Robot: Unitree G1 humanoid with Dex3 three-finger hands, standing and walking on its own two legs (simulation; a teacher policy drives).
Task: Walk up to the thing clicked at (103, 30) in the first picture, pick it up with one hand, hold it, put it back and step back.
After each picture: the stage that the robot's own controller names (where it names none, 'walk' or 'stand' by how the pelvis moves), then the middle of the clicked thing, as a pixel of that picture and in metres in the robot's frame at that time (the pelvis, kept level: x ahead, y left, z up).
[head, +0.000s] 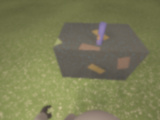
stand; (100, 34) +0.90 -0.06 +0.02
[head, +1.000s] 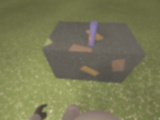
walk; (92, 34) +0.81 +0.05 +0.04
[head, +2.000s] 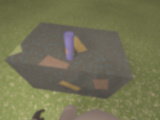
stand; (69, 47) +0.54 +0.22 +0.05
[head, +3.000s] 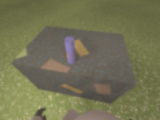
stand; (70, 51) +0.52 +0.21 +0.03
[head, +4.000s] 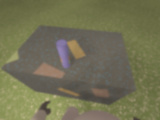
stand; (64, 55) +0.46 +0.23 +0.04
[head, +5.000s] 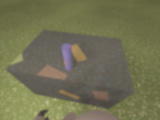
stand; (67, 58) +0.47 +0.21 +0.02
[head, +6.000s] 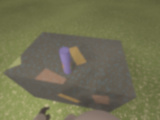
stand; (66, 62) +0.44 +0.21 +0.02
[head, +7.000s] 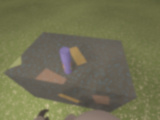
stand; (66, 62) +0.44 +0.21 +0.02
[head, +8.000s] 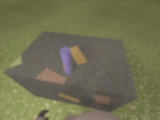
stand; (67, 61) +0.43 +0.21 +0.02
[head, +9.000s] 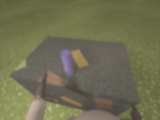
rise first; (67, 64) +0.42 +0.22 +0.02
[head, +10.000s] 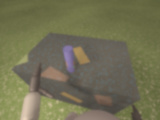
go down; (69, 60) +0.45 +0.21 +0.03
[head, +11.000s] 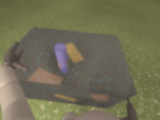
go down; (62, 60) +0.42 +0.21 +0.05
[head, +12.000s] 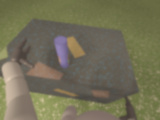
close in; (63, 54) +0.44 +0.20 +0.07
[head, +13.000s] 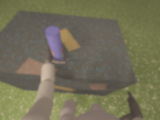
close; (56, 47) +0.46 +0.21 +0.10
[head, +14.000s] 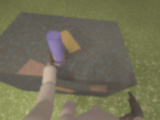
close; (57, 52) +0.43 +0.20 +0.09
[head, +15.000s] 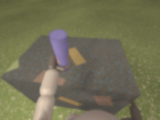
lift; (62, 54) +0.33 +0.17 +0.23
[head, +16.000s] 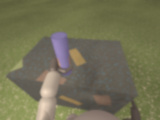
hold; (63, 56) +0.33 +0.17 +0.21
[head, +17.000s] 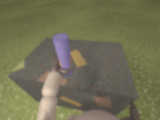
hold; (64, 57) +0.33 +0.17 +0.21
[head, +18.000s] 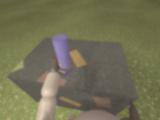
hold; (63, 58) +0.33 +0.17 +0.21
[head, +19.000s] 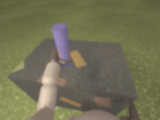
crouch; (63, 48) +0.37 +0.18 +0.24
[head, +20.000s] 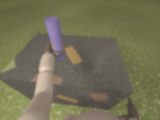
lower; (56, 40) +0.44 +0.22 +0.22
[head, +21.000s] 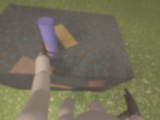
lower; (50, 41) +0.49 +0.23 +0.11
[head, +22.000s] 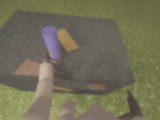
lower; (53, 48) +0.45 +0.22 +0.10
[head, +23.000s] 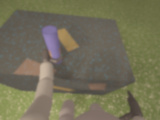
lower; (54, 48) +0.45 +0.22 +0.10
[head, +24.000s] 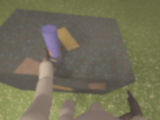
lower; (53, 47) +0.45 +0.22 +0.10
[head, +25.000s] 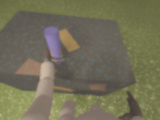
open; (55, 48) +0.45 +0.22 +0.10
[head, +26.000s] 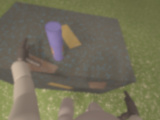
sink last; (56, 45) +0.45 +0.21 +0.10
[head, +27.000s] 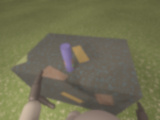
sink last; (67, 59) +0.45 +0.23 +0.06
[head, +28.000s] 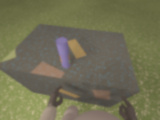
stand; (64, 54) +0.45 +0.22 +0.07
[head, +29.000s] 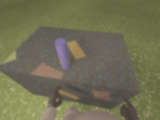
stand; (63, 55) +0.44 +0.23 +0.08
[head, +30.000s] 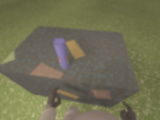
stand; (62, 55) +0.44 +0.23 +0.08
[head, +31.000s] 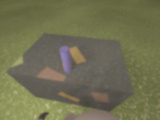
stand; (66, 60) +0.46 +0.22 +0.02
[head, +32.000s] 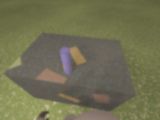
stand; (66, 62) +0.44 +0.21 +0.02
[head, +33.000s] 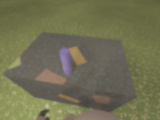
stand; (66, 62) +0.43 +0.21 +0.02
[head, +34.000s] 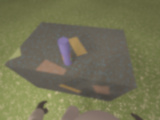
walk; (65, 53) +0.47 +0.22 +0.03
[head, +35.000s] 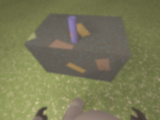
walk; (73, 30) +0.74 +0.25 +0.04
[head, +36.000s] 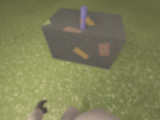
stand; (83, 18) +1.07 +0.18 +0.04
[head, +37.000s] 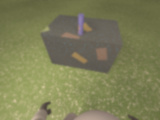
stand; (80, 25) +1.06 +0.20 +0.02
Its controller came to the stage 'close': yes
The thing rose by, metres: 0.21
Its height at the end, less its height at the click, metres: +0.00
